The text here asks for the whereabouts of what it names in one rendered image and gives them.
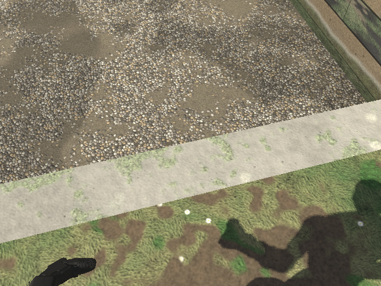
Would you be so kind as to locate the left robot hand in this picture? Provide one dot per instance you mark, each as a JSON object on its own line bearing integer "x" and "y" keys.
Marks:
{"x": 62, "y": 270}

